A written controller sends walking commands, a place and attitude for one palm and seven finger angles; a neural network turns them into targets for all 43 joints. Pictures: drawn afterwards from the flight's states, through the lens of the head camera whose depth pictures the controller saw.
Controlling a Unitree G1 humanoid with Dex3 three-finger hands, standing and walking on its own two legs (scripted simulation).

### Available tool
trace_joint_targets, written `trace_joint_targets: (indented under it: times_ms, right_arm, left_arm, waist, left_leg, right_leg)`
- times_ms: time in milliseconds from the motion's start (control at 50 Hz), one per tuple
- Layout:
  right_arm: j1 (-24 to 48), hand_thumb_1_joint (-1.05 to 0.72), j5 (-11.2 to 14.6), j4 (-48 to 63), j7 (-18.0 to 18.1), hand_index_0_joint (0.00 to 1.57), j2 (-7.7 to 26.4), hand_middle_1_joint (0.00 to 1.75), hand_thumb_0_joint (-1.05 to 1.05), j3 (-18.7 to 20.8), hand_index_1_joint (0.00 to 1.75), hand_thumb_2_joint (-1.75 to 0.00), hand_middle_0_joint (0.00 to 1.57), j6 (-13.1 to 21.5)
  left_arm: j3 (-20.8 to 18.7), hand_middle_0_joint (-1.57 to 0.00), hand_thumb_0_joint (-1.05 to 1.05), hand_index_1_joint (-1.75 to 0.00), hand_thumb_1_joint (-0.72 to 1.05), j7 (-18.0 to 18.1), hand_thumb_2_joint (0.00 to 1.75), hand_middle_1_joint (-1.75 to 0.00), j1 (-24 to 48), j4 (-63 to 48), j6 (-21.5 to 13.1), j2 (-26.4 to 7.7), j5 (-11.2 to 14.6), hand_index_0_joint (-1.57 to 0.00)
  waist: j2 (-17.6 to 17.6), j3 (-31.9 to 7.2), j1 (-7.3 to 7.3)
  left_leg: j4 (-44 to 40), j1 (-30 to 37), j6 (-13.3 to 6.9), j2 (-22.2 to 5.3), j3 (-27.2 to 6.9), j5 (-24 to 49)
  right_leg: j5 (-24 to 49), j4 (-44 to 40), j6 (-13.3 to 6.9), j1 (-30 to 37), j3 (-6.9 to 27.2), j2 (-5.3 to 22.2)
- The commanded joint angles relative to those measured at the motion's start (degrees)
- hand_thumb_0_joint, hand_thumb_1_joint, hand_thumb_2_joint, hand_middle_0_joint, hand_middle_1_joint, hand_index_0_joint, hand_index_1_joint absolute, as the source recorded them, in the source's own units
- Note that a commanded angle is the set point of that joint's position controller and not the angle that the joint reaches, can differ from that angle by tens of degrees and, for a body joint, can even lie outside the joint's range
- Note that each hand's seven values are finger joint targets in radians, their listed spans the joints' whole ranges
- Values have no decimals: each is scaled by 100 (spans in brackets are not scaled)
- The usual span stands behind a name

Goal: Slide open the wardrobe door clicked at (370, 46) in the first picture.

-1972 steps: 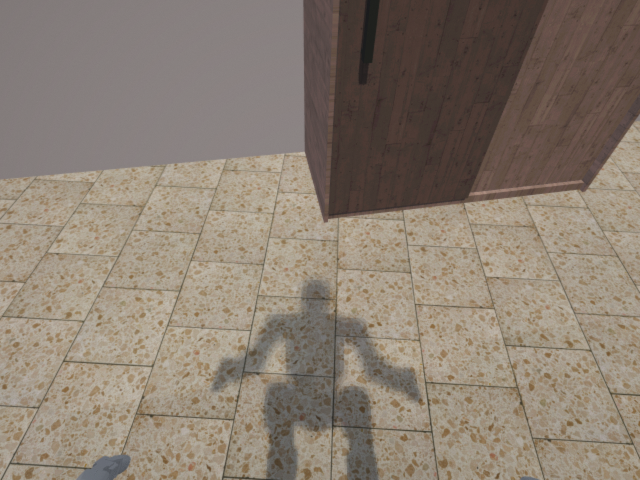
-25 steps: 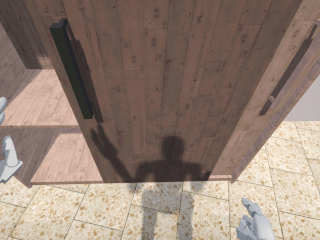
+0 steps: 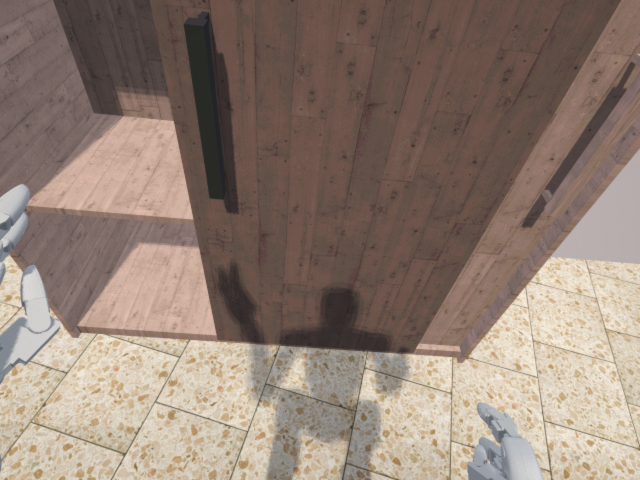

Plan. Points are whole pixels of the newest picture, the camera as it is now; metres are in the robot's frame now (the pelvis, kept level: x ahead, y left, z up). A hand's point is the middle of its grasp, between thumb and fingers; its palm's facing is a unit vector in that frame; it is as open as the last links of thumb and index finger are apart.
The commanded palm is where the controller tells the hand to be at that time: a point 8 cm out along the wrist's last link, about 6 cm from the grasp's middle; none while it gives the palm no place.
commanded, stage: stop stepping back and stand still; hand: left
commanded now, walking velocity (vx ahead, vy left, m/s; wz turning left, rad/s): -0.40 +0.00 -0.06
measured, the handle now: (211, 116) +0.61 +0.27 +0.12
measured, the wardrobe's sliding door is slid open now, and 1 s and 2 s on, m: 0.46 0.46 0.46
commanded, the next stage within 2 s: let the arm hang, fingers relaxed in 1.42 s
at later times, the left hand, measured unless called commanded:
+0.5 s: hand out of the picture +0.09 +0.29 +0.15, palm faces +0.48 -0.83 -0.29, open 7.4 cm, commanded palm +0.03 +0.32 +0.18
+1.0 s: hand out of the picture +0.10 +0.30 +0.15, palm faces +0.46 -0.81 -0.35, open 7.4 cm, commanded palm +0.04 +0.33 +0.18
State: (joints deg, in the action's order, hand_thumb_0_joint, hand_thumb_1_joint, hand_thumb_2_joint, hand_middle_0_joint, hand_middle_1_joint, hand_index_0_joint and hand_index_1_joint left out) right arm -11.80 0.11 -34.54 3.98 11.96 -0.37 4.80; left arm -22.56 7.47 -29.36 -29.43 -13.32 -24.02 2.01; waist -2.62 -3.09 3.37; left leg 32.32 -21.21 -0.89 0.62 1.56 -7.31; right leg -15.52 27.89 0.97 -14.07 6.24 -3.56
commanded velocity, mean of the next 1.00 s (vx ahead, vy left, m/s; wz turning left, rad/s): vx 0.13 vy -0.03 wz -0.01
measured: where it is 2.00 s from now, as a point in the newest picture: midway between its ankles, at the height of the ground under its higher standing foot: outside the picture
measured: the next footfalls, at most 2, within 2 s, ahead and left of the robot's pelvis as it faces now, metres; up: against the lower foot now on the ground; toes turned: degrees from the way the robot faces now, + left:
right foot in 0.30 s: -0.14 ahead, -0.11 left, +0.00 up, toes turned -5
left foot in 0.52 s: -0.07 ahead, +0.15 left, +0.00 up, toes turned +1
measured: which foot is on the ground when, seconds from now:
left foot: down 0.00-0.28, up 0.30-0.50, down 0.52-0.74, up 0.76-0.96, down 0.98-1.00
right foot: down 0.00-0.02, up 0.04-0.28, down 0.30-0.52, up 0.54-0.72, down 0.74-1.00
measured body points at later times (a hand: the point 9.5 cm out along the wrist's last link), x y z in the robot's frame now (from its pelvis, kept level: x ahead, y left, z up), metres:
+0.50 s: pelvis -0.12 +0.03 +0.00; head -0.16 +0.05 +0.45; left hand +0.06 +0.34 +0.17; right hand -0.03 -0.25 -0.08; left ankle -0.11 +0.14 -0.73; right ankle -0.18 -0.10 -0.73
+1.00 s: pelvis -0.11 +0.04 -0.01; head -0.12 +0.05 +0.44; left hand +0.07 +0.34 +0.17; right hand +0.03 -0.21 -0.09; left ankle -0.07 +0.16 -0.74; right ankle -0.11 -0.06 -0.73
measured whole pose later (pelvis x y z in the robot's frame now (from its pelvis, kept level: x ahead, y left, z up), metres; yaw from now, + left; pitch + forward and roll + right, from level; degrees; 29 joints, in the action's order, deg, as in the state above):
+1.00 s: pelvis -0.11 +0.04 -0.01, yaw -2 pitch -2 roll -1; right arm -14.4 -1.2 -38.6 4.3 13.3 0.0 8.3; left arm -21.2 9.7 -26.9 -24.1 -10.2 -19.0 1.3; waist -0.6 0.5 1.4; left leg 34.1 -17.6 -0.5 -3.4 2.7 -14.5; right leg -18.7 34.6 -1.4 -13.9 -7.2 0.9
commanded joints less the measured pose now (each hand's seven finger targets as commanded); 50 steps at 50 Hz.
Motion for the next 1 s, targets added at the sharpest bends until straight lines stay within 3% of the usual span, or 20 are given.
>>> trace_joint_targets:
  times_ms: [0,100,160,220,240,260,280,320,460,500,540,560,620,680,700,720,740,860,920,980]
  right_arm:
    - [490,-90,47,767,99,20,787,30,0,340,30,-90,20,399]
    - [443,-90,-16,976,-111,20,807,30,0,469,30,-90,20,588]
    - [520,-90,17,1112,-170,20,781,30,0,431,30,-90,20,585]
    - [520,-90,-31,1000,-98,20,736,30,0,361,30,-90,20,483]
    - [477,-90,-65,934,-75,20,724,30,0,371,30,-90,20,413]
    - [389,-90,-92,804,-56,20,661,30,0,375,30,-90,20,335]
    - [402,-90,-63,723,-18,20,748,30,0,388,30,-90,20,319]
    - [180,-90,-13,461,7,20,667,30,0,308,30,-90,20,368]
    - [253,-90,-68,389,267,20,772,30,0,254,30,-90,20,617]
    - [247,-90,-38,564,216,20,936,30,0,283,30,-90,20,693]
    - [199,-90,-77,441,149,20,746,30,0,287,30,-90,20,778]
    - [257,-90,-143,449,79,20,655,30,0,253,30,-90,20,793]
    - [344,-90,-77,461,-72,20,672,30,0,246,30,-90,20,811]
    - [317,-90,-93,582,-65,20,715,30,0,290,30,-90,20,658]
    - [293,-90,-108,611,-54,20,706,30,0,325,30,-90,20,588]
    - [336,-90,-91,638,-57,20,623,30,0,364,30,-90,20,495]
    - [338,-90,-60,656,-35,20,682,30,0,372,30,-90,20,488]
    - [459,-90,-102,416,20,20,526,30,0,146,30,-90,20,547]
    - [438,-90,-153,434,116,20,592,30,0,182,30,-90,20,685]
    - [490,-90,-108,652,92,20,807,30,0,262,30,-90,20,768]
  left_arm:
    - [-537,-20,0,-30,90,64,90,-30,1198,-773,-270,-1053,21,-20]
    - [-935,-20,0,-30,90,34,90,-30,140,-1680,-226,-1101,122,-20]
    - [-1044,-20,0,-30,90,94,90,-30,-570,-1803,-95,-1063,123,-20]
    - [-1069,-20,0,-30,90,154,90,-30,-582,-1341,52,-1100,87,-20]
    - [-1165,-20,0,-30,90,165,90,-30,-589,-1202,77,-1261,66,-20]
    - [-1062,-20,0,-30,90,131,90,-30,-469,-991,50,-1223,103,-20]
    - [-1005,-20,0,-30,90,174,90,-30,86,-1141,45,-1292,179,-20]
    - [-847,-20,0,-30,90,195,90,-30,534,-635,34,-1073,151,-20]
    - [-199,-20,0,-30,90,313,90,-30,1430,-522,15,-760,-126,-20]
    - [-378,-20,0,-30,90,345,90,-30,1449,-1143,-139,-907,-123,-20]
    - [-1043,-20,0,-30,90,298,90,-30,1252,-1476,-348,-1634,-81,-20]
    - [-952,-20,0,-30,90,291,90,-30,831,-1576,-292,-1359,-72,-20]
    - [-919,-20,0,-30,90,294,90,-30,47,-1521,-199,-1058,-69,-20]
    - [-977,-20,0,-30,90,286,90,-30,-368,-897,-112,-990,-83,-20]
    - [-997,-20,0,-30,90,282,90,-30,-340,-639,-76,-1005,-117,-20]
    - [-1041,-20,0,-30,90,267,90,-30,-262,-384,-1,-1105,-116,-20]
    - [-958,-20,0,-30,90,246,90,-30,-170,-129,36,-970,-27,-20]
    - [-642,-20,0,-30,90,237,90,-30,739,-383,-139,-863,-64,-20]
    - [-412,-20,0,-30,90,294,90,-30,1229,-1002,-197,-819,-98,-20]
    - [-613,-20,0,-30,90,351,90,-30,1235,-1764,-326,-1019,-163,-20]
  waist:
    - [1597,-680,-161]
    - [1166,-1077,-141]
    - [1484,-803,-189]
    - [1442,-316,-227]
    - [775,-251,-276]
    - [-571,-48,-284]
    - [-1079,246,-301]
    - [-804,-122,-401]
    - [573,460,-457]
    - [2278,381,-434]
    - [1696,158,-404]
    - [1570,312,-418]
    - [1804,288,-313]
    - [1285,89,-264]
    - [567,188,-229]
    - [-958,296,-227]
    - [-1206,463,-228]
    - [-655,237,-332]
    - [111,224,-348]
    - [1988,97,-157]
  left_leg:
    - [-1332,1215,-502,-1747,-1027,3603]
    - [-1647,600,-902,-1846,-1312,943]
    - [-2363,-395,-496,-1342,-1037,-2717]
    - [-2049,-911,217,-621,-350,-3457]
    - [-874,-637,326,-218,63,-2902]
    - [1338,-52,292,-31,145,-1852]
    - [2734,-261,242,-113,-283,-1364]
    - [3165,-1182,216,-200,-300,-1043]
    - [-717,986,-140,-267,255,-1620]
    - [-1708,1572,-839,-1842,-2470,-1569]
    - [-2237,1109,-1053,-2081,-2825,-2187]
    - [-2246,591,-1142,-2042,-2849,-2345]
    - [-1909,-312,-717,-1571,-1120,-2170]
    - [-1065,-1221,-326,-1063,-341,-2950]
    - [-53,-1535,-202,-748,-16,-2897]
    - [1700,-1858,-39,-253,311,-2630]
    - [2924,-1921,18,-149,8,-2449]
    - [1146,-18,-3,-480,120,-1404]
    - [-286,1084,-17,-212,326,-785]
    - [-1400,1074,-535,-1538,-1639,-372]
  right_leg:
    - [-694,1644,-17,-408,78,32]
    - [-928,2368,10,-35,-240,-10]
    - [-1012,1166,-108,878,-915,-112]
    - [-1431,-468,-394,1405,-1239,-191]
    - [-1769,-1178,-661,862,-631,362]
    - [-2362,-1990,-1153,-562,944,1561]
    - [-2258,-2406,-1570,-1335,1844,2503]
    - [-1250,-1875,-1394,-209,1004,2158]
    - [-1685,-211,-703,-891,-306,1121]
    - [-1340,1808,-160,-1841,-1068,178]
    - [-1585,2955,-125,-1688,-710,265]
    - [-1390,2962,-139,-1484,-607,397]
    - [-894,1450,-121,-51,-993,445]
    - [-765,267,-223,1421,-1321,199]
    - [-1076,-292,-421,1442,-725,516]
    - [-2236,-1268,-939,928,1265,1589]
    - [-2131,-1877,-1320,406,2558,2495]
    - [-459,-1082,-922,-445,104,1720]
    - [-903,-735,-631,-649,-190,1352]
    - [-475,775,-75,-646,-807,495]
